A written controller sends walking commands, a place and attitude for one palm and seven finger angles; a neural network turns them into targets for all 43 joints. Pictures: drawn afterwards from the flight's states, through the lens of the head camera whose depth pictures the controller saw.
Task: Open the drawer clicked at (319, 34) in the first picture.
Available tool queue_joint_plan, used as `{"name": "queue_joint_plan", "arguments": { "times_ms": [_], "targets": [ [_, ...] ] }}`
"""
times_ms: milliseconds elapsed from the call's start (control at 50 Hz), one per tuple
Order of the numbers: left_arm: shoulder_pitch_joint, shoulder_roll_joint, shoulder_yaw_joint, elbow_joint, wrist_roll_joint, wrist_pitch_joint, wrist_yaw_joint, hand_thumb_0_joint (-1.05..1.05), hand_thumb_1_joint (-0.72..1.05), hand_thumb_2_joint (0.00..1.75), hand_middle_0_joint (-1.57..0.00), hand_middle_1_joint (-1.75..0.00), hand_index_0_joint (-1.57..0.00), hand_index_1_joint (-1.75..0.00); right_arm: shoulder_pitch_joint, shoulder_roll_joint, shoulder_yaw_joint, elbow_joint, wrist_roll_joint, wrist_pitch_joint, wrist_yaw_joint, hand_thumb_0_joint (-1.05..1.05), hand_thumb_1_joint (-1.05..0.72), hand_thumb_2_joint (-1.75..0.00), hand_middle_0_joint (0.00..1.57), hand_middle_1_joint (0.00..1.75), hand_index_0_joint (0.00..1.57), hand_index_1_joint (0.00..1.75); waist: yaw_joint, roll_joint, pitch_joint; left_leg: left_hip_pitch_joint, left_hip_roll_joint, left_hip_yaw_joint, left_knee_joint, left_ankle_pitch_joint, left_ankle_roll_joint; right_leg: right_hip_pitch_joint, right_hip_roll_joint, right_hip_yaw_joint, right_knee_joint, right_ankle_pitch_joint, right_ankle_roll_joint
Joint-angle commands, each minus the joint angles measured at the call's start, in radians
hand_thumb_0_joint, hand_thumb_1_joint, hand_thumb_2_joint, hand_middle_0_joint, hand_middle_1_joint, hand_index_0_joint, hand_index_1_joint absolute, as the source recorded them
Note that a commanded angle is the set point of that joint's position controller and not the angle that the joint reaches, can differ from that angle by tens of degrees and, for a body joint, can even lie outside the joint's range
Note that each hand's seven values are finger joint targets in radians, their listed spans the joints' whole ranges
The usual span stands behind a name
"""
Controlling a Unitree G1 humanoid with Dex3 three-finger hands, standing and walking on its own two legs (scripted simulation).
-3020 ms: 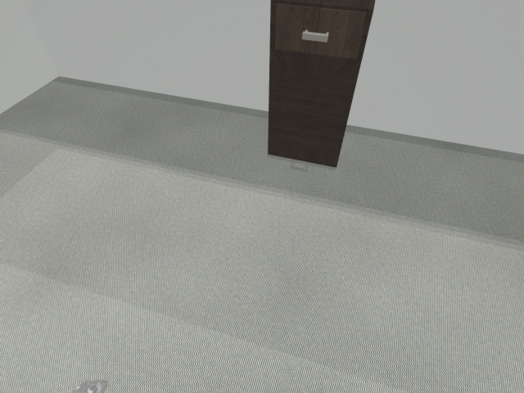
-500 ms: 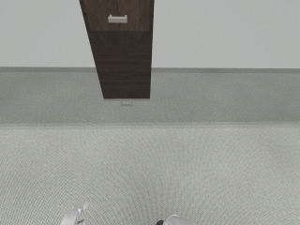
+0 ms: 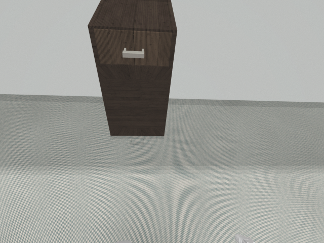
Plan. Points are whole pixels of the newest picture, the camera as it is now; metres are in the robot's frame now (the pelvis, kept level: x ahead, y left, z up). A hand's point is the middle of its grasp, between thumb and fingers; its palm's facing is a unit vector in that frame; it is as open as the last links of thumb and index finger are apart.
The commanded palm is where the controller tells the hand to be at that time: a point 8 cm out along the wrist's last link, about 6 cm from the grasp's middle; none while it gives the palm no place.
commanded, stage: walk to a spot facing it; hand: left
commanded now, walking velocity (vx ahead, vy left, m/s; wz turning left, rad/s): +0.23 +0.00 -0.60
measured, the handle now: (133, 52) +0.94 +0.25 -0.03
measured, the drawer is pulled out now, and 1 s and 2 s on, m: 0.00 0.00 0.00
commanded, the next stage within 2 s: turn to face it in 0.26 s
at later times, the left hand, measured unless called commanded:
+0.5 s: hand (134, 189) +0.30 +0.12 -0.15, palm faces -0.24 -0.93 -0.27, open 7.3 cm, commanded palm none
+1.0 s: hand (105, 215) +0.21 +0.19 -0.16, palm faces +0.03 -0.97 -0.24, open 7.3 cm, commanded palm none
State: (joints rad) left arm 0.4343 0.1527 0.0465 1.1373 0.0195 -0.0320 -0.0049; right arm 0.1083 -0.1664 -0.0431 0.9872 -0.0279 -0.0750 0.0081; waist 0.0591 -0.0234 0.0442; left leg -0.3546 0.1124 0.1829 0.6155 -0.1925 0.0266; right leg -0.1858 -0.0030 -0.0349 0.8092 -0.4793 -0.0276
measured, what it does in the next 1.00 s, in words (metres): walks ahead: right foot, then left foot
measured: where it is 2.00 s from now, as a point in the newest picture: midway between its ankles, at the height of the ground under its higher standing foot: outside the picture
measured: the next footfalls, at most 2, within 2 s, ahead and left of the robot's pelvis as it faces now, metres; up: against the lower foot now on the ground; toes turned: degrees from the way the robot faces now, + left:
right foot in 0.44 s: +0.20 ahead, -0.16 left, +0.00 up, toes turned -21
left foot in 0.82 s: +0.21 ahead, +0.08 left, +0.00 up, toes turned +5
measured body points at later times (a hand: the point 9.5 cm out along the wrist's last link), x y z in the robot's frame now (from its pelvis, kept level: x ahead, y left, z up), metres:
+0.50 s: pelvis +0.12 -0.04 -0.01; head +0.15 -0.08 +0.44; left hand +0.31 +0.17 -0.13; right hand +0.02 -0.25 -0.18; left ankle +0.08 +0.11 -0.69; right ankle +0.16 -0.14 -0.73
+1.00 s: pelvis +0.15 -0.02 +0.01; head +0.18 +0.00 +0.46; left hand +0.21 +0.24 -0.14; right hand +0.19 -0.26 -0.13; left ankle +0.17 +0.07 -0.72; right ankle +0.12 -0.16 -0.66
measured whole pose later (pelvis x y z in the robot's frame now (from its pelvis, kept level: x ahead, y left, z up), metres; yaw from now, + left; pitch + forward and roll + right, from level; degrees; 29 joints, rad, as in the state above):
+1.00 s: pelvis +0.15 -0.02 +0.01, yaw -1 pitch +0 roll -1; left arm 0.20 0.23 0.09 1.00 0.02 0.05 0.02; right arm 0.22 -0.17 -0.05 0.99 -0.02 0.01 -0.02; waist -0.01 -0.03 0.05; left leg -0.28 0.03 0.11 0.52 -0.25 0.05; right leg -0.45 -0.08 -0.06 1.04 -0.43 0.06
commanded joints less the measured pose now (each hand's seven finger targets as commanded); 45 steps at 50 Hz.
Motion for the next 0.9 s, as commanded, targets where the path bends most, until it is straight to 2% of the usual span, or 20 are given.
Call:
{"name": "queue_joint_plan", "arguments": {
  "times_ms": [0,60,100,240,340,360,380,400,420,440,460,500,560,640,740,760,780,800,820,880],
  "targets": [
    [-0.133,0.076,0.031,-0.133,0.009,-0.017,-0.007,0.00,0.90,0.90,-0.20,-0.30,-0.20,-0.30,0.260,-0.152,-0.031,0.020,0.001,0.003,-0.027,0.00,-0.90,-0.90,0.20,0.30,0.20,0.30,-0.126,0.131,0.038,0.259,0.364,-0.401,-0.425,-0.215,0.106,-0.491,-0.096,0.033,0.469,0.053,-0.008],
    [-0.048,0.033,0.038,-0.114,0.014,0.021,-0.017,0.00,0.90,0.90,-0.20,-0.30,-0.20,-0.30,0.176,-0.093,-0.018,0.011,0.006,-0.011,-0.036,0.00,-0.90,-0.90,0.20,0.30,0.20,0.30,-0.046,0.148,0.034,0.145,0.272,-0.150,-0.421,-0.032,0.053,-0.408,-0.117,0.011,0.436,0.187,0.023],
    [-0.049,0.017,0.048,-0.131,0.015,0.040,-0.017,0.00,0.90,0.90,-0.20,-0.30,-0.20,-0.30,0.188,-0.072,-0.025,0.003,0.004,-0.012,-0.041,0.00,-0.90,-0.90,0.20,0.30,0.20,0.30,-0.041,0.131,0.014,0.142,0.263,-0.069,-0.409,0.093,0.071,-0.413,-0.126,0.002,0.404,0.227,0.045],
    [-0.218,0.033,0.051,-0.221,0.008,0.064,-0.024,0.00,0.90,0.90,-0.20,-0.30,-0.20,-0.30,0.212,-0.131,-0.039,0.013,0.003,0.013,-0.038,0.00,-0.90,-0.90,0.20,0.30,0.20,0.30,-0.073,0.185,0.038,0.215,0.261,0.083,-0.329,0.317,0.078,-0.395,-0.121,-0.065,0.097,0.250,0.072],
    [-0.269,0.053,0.048,-0.257,0.012,0.048,-0.019,0.00,0.90,0.90,-0.20,-0.30,-0.20,-0.30,0.223,-0.161,-0.059,0.009,-0.003,0.040,-0.033,0.00,-0.90,-0.90,0.20,0.30,0.20,0.30,-0.083,0.204,0.001,0.267,0.281,0.098,-0.175,0.383,0.054,-0.249,-0.062,-0.103,-0.108,0.216,0.038],
    [-0.234,0.067,0.045,-0.245,0.015,0.038,-0.012,0.00,0.90,0.90,-0.20,-0.30,-0.20,-0.30,0.239,-0.154,-0.054,0.014,-0.002,0.044,-0.030,0.00,-0.90,-0.90,0.20,0.30,0.20,0.30,-0.067,0.159,-0.026,0.233,0.264,0.092,-0.093,0.415,0.036,-0.142,-0.036,-0.118,-0.186,0.253,0.028],
    [-0.131,0.101,0.049,-0.214,0.018,0.023,-0.004,0.00,0.90,0.90,-0.20,-0.30,-0.20,-0.30,0.233,-0.144,-0.046,0.013,0.002,0.045,-0.026,0.00,-0.90,-0.90,0.20,0.30,0.20,0.30,-0.007,0.086,-0.078,0.178,0.220,0.115,0.059,0.385,0.000,0.021,-0.043,-0.106,-0.301,0.405,0.022],
    [-0.042,0.208,0.066,-0.182,0.025,0.002,0.012,0.00,0.90,0.90,-0.20,-0.30,-0.20,-0.30,0.274,-0.078,-0.030,0.006,0.013,0.047,-0.018,0.00,-0.90,-0.90,0.20,0.30,0.20,0.30,0.019,-0.182,-0.192,-0.051,0.113,0.130,0.314,0.016,-0.054,0.276,-0.266,0.140,-0.335,0.757,-0.040],
    [0.018,0.262,0.065,-0.152,-0.001,-0.004,0.016,0.00,0.90,0.90,-0.20,-0.30,-0.20,-0.30,0.263,-0.050,-0.017,-0.013,0.020,0.057,-0.026,0.00,-0.90,-0.90,0.20,0.30,0.20,0.30,0.019,-0.245,-0.262,-0.132,0.010,0.009,0.488,-0.448,-0.077,0.311,-0.423,0.275,-0.340,1.173,-0.150],
    [-0.032,0.253,0.055,-0.164,-0.007,-0.004,0.025,0.00,0.90,0.90,-0.20,-0.30,-0.20,-0.30,0.265,-0.051,-0.013,-0.008,0.025,0.072,-0.036,0.00,-0.90,-0.90,0.20,0.30,0.20,0.30,0.005,-0.199,-0.290,-0.090,0.024,-0.124,0.522,-0.457,-0.070,0.224,-0.424,0.257,-0.392,1.051,-0.180],
    [-0.136,0.222,0.047,-0.178,-0.003,-0.001,0.035,0.00,0.90,0.90,-0.20,-0.30,-0.20,-0.30,0.266,-0.049,-0.012,0.005,0.023,0.081,-0.036,0.00,-0.90,-0.90,0.20,0.30,0.20,0.30,-0.029,-0.204,-0.230,-0.087,0.028,-0.155,0.529,-0.416,-0.068,0.144,-0.408,0.244,-0.438,0.825,-0.175],
    [-0.271,0.160,0.021,-0.199,0.004,0.005,0.041,0.00,0.90,0.90,-0.20,-0.30,-0.20,-0.30,0.269,-0.041,-0.006,0.043,0.013,0.092,-0.033,0.00,-0.90,-0.90,0.20,0.30,0.20,0.30,-0.070,-0.122,-0.099,-0.053,0.032,-0.159,0.472,-0.313,-0.068,-0.020,-0.344,0.104,-0.467,0.662,-0.130],
    [-0.299,0.163,0.021,-0.198,0.006,0.015,0.042,0.00,0.90,0.90,-0.20,-0.30,-0.20,-0.30,0.287,-0.033,-0.004,0.056,0.017,0.104,-0.026,0.00,-0.90,-0.90,0.20,0.30,0.20,0.30,-0.080,-0.140,-0.063,-0.029,0.003,-0.126,0.381,-0.281,-0.074,-0.048,-0.330,0.003,-0.479,0.614,-0.112],
    [-0.268,0.174,0.033,-0.198,0.006,0.027,0.045,0.00,0.90,0.90,-0.20,-0.30,-0.20,-0.30,0.227,-0.033,-0.011,0.023,0.015,0.108,-0.017,0.00,-0.90,-0.90,0.20,0.30,0.20,0.30,-0.052,-0.128,-0.042,-0.052,-0.011,-0.089,0.302,-0.272,-0.078,-0.025,-0.351,-0.021,-0.483,0.533,-0.119],
    [-0.268,0.174,0.047,-0.211,0.001,0.039,0.046,0.00,0.90,0.90,-0.20,-0.30,-0.20,-0.30,0.240,-0.035,-0.019,-0.002,0.011,0.100,-0.009,0.00,-0.90,-0.90,0.20,0.30,0.20,0.30,-0.074,-0.094,-0.046,0.074,-0.026,-0.044,0.019,-0.114,-0.064,-0.074,-0.336,-0.085,-0.378,0.386,-0.060],
    [-0.261,0.154,0.047,-0.216,-0.003,0.045,0.043,0.00,0.90,0.90,-0.20,-0.30,-0.20,-0.30,0.262,-0.055,-0.024,-0.003,0.009,0.095,-0.007,0.00,-0.90,-0.90,0.20,0.30,0.20,0.30,-0.087,-0.011,-0.059,0.146,-0.013,-0.072,-0.092,-0.023,-0.053,-0.121,-0.308,-0.113,-0.301,0.317,-0.021],
    [-0.236,0.110,0.044,-0.237,-0.010,0.054,0.037,0.00,0.90,0.90,-0.20,-0.30,-0.20,-0.30,0.269,-0.123,-0.038,-0.014,0.003,0.087,-0.009,0.00,-0.90,-0.90,0.20,0.30,0.20,0.30,-0.089,0.209,-0.052,0.178,0.130,-0.297,-0.211,0.094,0.014,-0.237,-0.206,-0.161,-0.155,0.144,0.042],
    [-0.269,0.069,0.034,-0.274,-0.012,0.057,0.033,0.00,0.90,0.90,-0.20,-0.30,-0.20,-0.30,0.289,-0.197,-0.052,-0.032,-0.007,0.086,-0.014,0.00,-0.90,-0.90,0.20,0.30,0.20,0.30,-0.113,0.353,-0.022,0.142,0.305,-0.518,-0.333,0.230,0.130,-0.322,-0.104,-0.157,0.040,-0.097,0.089],
    [-0.329,0.086,0.033,-0.284,0.001,0.063,0.036,0.00,0.90,0.90,-0.20,-0.30,-0.20,-0.30,0.284,-0.205,-0.056,-0.022,-0.010,0.084,-0.026,0.00,-0.90,-0.90,0.20,0.30,0.20,0.30,-0.137,0.293,-0.022,0.102,0.308,-0.565,-0.375,0.157,0.175,-0.327,-0.088,-0.063,0.220,-0.125,0.074],
    [-0.284,0.099,0.044,-0.246,0.004,0.057,0.023,0.00,0.90,0.90,-0.20,-0.30,-0.20,-0.30,0.157,-0.163,-0.042,-0.052,-0.001,0.070,-0.036,0.00,-0.90,-0.90,0.20,0.30,0.20,0.30,-0.075,0.180,-0.052,0.165,0.202,-0.393,-0.325,0.202,0.132,-0.386,-0.105,0.012,0.334,0.049,0.083]
  ]
}}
